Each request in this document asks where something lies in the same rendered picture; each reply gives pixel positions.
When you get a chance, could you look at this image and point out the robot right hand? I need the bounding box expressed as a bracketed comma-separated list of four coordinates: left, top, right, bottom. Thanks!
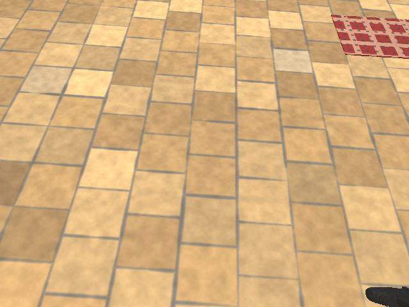
[366, 287, 409, 307]

